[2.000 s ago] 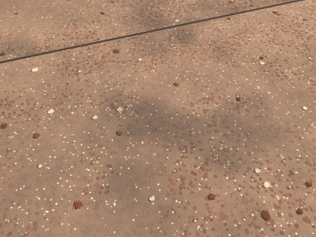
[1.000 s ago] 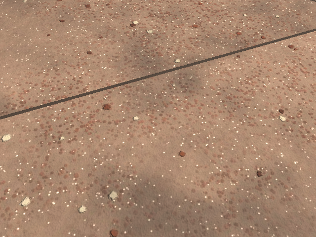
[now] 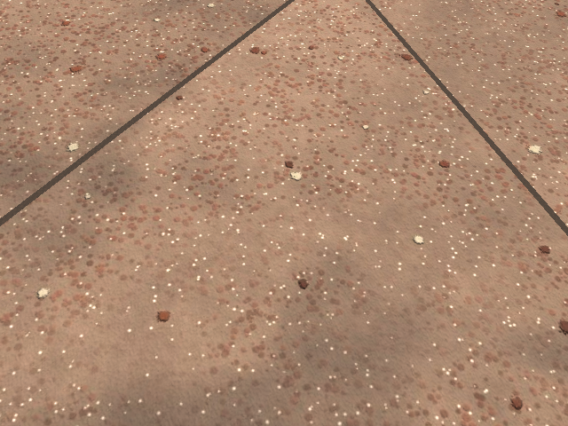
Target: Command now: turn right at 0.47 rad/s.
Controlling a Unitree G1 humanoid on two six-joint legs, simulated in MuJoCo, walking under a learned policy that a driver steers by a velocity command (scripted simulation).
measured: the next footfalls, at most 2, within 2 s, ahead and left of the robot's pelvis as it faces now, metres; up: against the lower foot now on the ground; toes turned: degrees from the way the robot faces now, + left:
right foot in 0.12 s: +0.02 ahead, -0.11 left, +0.00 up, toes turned -3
left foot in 0.58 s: +0.26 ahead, +0.05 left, +0.00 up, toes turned -2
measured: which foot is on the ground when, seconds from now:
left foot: down 0.00-0.10, up 0.12-0.56, down 0.58-1.00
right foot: up 0.00-0.10, down 0.12-0.58, up 0.60-0.88, down 0.90-1.00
